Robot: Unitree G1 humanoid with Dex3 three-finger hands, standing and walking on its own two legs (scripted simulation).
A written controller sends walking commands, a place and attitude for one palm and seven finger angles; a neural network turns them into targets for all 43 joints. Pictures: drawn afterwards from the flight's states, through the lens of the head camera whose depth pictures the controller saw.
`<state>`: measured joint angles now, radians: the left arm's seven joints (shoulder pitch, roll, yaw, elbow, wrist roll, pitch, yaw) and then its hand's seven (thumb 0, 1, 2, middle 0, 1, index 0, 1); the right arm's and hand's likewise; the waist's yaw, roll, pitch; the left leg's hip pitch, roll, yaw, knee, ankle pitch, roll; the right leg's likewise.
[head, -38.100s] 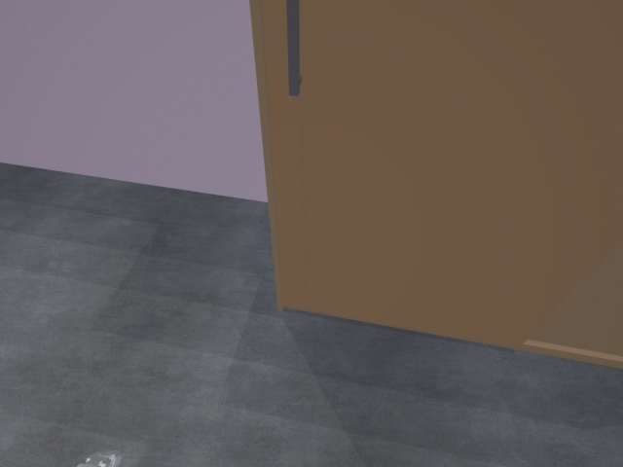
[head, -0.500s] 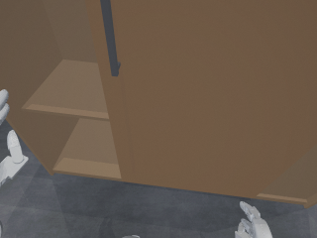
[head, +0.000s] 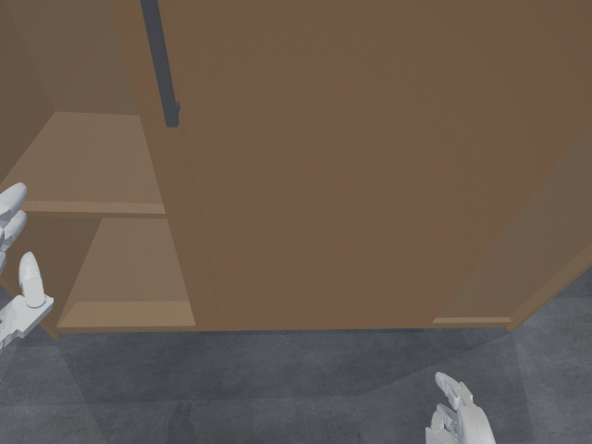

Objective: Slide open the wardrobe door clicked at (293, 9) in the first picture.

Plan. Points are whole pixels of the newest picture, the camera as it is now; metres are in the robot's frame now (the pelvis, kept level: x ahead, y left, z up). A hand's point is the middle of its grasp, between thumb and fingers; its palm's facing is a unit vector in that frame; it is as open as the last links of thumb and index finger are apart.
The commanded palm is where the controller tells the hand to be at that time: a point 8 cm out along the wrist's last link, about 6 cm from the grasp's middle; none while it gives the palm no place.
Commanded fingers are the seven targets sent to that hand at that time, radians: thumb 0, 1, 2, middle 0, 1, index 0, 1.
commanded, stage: stop stepping back and stand still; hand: left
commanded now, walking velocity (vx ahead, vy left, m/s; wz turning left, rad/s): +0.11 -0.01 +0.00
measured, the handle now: (162, 54) +0.58 +0.22 +0.24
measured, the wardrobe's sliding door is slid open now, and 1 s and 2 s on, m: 0.47 0.47 0.47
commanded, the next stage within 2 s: let the arm hang, fingers relaxed in 0.50 s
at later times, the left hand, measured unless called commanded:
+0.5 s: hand (22, 324) +0.20 +0.26 +0.16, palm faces +0.37 -0.81 -0.46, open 7.4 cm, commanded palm +0.14 +0.30 +0.18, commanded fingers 0.00 0.90 0.90 -0.20 -0.30 -0.20 -0.30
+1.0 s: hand out of the picture +0.00 +0.18 -0.18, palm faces +0.00 -0.99 -0.15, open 7.2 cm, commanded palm none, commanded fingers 0.00 0.90 0.90 -0.20 -0.30 -0.20 -0.30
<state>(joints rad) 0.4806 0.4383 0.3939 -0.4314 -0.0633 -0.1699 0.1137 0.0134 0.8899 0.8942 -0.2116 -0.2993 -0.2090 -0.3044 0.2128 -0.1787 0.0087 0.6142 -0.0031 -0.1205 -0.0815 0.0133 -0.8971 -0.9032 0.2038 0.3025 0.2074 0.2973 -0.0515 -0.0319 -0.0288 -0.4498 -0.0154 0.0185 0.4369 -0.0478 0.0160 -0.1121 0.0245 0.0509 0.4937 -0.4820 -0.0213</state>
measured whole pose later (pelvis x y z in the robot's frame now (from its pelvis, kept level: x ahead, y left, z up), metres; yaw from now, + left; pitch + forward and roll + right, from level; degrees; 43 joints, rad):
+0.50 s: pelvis +0.00 +0.01 +0.00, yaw -1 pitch +2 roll -2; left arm 0.58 0.42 0.40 -0.49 -0.04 -0.24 0.13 0.01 0.89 0.89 -0.21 -0.30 -0.21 -0.30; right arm 0.24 -0.18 0.02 0.65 -0.01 -0.16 -0.06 0.01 -0.90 -0.90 0.20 0.30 0.21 0.30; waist 0.01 0.00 -0.04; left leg -0.37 0.00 -0.02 0.64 -0.24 0.01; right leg -0.20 0.04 0.00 0.49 -0.32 -0.01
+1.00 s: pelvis -0.02 -0.01 +0.00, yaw +3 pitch +0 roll -1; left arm 0.24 0.22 -0.02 1.03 0.01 0.04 -0.01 0.01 0.95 0.89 -0.21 -0.30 -0.21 -0.30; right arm 0.21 -0.29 -0.01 1.00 -0.02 0.02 -0.02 0.01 -0.90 -0.90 0.20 0.30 0.20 0.30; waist -0.01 -0.04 0.09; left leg -0.33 -0.03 -0.07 0.56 -0.23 0.01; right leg -0.23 0.03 0.02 0.53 -0.30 -0.01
